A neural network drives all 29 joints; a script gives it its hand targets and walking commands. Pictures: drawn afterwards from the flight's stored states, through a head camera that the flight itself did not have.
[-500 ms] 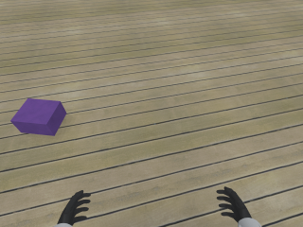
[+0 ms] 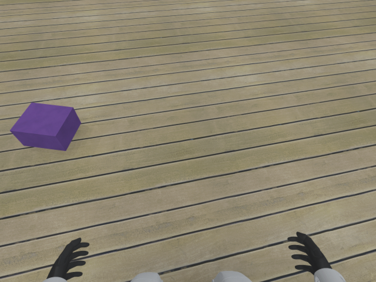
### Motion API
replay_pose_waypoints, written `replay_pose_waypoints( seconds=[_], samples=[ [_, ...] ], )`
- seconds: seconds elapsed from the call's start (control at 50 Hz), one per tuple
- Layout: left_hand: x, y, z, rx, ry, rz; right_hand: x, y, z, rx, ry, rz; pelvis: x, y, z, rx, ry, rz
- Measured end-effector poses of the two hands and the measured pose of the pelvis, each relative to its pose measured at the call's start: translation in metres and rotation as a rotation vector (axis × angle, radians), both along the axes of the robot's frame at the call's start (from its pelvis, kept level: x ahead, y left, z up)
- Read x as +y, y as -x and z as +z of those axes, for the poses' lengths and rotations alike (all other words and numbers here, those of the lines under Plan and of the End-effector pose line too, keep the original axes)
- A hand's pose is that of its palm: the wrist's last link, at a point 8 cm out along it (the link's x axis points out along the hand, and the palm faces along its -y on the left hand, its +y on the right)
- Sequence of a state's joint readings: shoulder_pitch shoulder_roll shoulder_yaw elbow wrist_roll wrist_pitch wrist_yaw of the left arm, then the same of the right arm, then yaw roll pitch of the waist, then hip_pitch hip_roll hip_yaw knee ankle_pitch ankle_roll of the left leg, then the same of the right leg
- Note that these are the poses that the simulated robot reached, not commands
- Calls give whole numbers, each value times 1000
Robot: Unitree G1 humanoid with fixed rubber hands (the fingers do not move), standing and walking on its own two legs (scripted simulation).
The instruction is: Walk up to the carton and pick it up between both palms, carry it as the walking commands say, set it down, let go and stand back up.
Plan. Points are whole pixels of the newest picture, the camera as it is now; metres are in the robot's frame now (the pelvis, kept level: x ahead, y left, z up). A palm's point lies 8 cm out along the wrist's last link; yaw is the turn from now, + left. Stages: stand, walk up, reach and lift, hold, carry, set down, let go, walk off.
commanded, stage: stand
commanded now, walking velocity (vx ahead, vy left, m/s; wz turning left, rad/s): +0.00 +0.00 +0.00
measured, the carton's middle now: (48, 126) +1.05 +0.86 -0.68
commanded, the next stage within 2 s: walk up in 1.92 s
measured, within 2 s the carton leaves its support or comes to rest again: neither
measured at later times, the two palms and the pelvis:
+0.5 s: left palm out of the picture +0.12 +0.28 -0.09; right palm (326, 278) +0.13 -0.28 -0.08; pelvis +0.00 +0.00 +0.02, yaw +0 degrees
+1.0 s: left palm out of the picture +0.09 +0.28 -0.09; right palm out of the picture +0.08 -0.29 -0.09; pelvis +0.00 +0.00 +0.03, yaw +0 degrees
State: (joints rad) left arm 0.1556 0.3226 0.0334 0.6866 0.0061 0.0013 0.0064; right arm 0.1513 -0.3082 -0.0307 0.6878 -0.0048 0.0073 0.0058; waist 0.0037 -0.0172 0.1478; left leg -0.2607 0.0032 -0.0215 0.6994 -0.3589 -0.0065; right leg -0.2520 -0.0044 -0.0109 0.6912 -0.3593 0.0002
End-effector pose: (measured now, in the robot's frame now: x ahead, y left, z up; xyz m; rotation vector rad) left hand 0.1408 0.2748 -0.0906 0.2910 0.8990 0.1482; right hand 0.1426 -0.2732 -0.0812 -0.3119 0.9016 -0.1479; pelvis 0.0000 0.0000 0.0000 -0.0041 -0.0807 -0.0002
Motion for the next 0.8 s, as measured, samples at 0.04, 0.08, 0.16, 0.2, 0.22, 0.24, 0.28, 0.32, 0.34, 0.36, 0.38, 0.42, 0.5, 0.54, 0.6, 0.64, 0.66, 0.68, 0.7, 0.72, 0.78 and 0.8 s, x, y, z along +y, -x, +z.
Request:
replay_pose_waypoints(
  seconds=[0.04,0.08,0.16,0.2,0.22,0.24,0.28,0.32,0.34,0.36,0.38,0.42,0.5,0.54,0.6,0.64,0.66,0.68,0.7,0.72,0.78,0.8],
  samples=[
    [0,1,0,4,3,1,2,-2,1,-1,-3,5,0,0,1,-1,0,0],
    [-1,3,0,9,5,4,3,-4,1,-2,-5,10,0,-1,2,-2,1,1],
    [-1,7,0,26,10,10,4,-6,3,1,-9,14,0,-2,5,-5,0,2],
    [-1,9,0,35,11,13,4,-6,3,5,-8,14,0,-2,6,-6,0,2],
    [0,11,0,40,11,14,3,-6,3,8,-7,13,0,-2,7,-6,0,3],
    [0,12,0,45,11,15,3,-5,3,11,-7,12,0,-2,8,-7,0,3],
    [0,14,0,56,11,18,1,-4,4,19,-5,8,0,-3,9,-7,0,3],
    [1,16,0,66,12,20,0,-1,4,28,-3,2,0,-3,11,-7,0,3],
    [1,17,0,71,11,21,-1,0,4,33,-2,-1,0,-3,11,-7,0,3],
    [1,17,0,76,11,21,-2,2,3,39,-1,-4,-1,-3,12,-7,0,3],
    [1,18,0,81,11,23,-3,3,3,45,0,-7,-1,-3,12,-7,0,3],
    [2,19,0,89,10,25,-5,7,3,59,2,-13,-1,-4,14,-8,-1,2],
    [3,21,0,107,7,27,-7,16,2,89,3,-28,-1,-4,16,-8,-1,2],
    [3,23,0,117,6,29,-8,20,1,104,4,-35,-1,-3,17,-8,-1,1],
    [4,25,0,132,4,33,-9,28,-1,129,4,-47,-1,-3,19,-8,-2,0],
    [5,27,0,142,3,35,-10,33,-2,145,4,-55,-1,-3,20,-7,-2,-1],
    [5,28,0,147,2,37,-11,35,-3,152,4,-58,-1,-3,21,-7,-2,-1],
    [5,29,0,152,2,39,-11,37,-3,160,4,-62,-1,-3,21,-7,-3,-2],
    [6,31,-1,157,1,41,-12,39,-3,166,4,-66,-1,-3,22,-7,-3,-2],
    [6,32,-1,164,1,43,-12,42,-4,172,4,-70,-1,-3,22,-6,-3,-2],
    [6,37,-2,180,0,50,-14,47,-4,189,6,-80,-1,-2,23,-6,-3,-2],
    [6,39,-2,186,0,52,-14,49,-5,194,6,-84,-1,-2,24,-5,-3,-2]
  ],
)
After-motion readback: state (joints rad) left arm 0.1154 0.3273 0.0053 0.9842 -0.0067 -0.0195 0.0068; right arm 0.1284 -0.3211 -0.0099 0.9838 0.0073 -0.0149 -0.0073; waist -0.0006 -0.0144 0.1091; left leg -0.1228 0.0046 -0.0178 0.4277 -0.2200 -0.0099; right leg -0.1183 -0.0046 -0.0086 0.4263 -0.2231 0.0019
